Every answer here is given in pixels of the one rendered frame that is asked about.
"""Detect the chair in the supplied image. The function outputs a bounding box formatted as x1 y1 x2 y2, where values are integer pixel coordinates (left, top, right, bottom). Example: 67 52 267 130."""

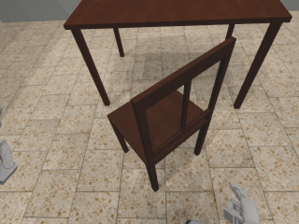
107 36 236 192

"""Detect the left robot hand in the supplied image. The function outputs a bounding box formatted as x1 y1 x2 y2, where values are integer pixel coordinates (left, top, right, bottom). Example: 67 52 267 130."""
0 106 19 186

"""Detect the table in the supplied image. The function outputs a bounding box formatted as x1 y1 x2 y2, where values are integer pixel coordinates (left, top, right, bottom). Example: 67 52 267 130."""
64 0 292 109

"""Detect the right robot hand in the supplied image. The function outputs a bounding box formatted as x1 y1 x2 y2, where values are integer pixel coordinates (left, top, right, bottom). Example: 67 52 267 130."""
223 182 261 224

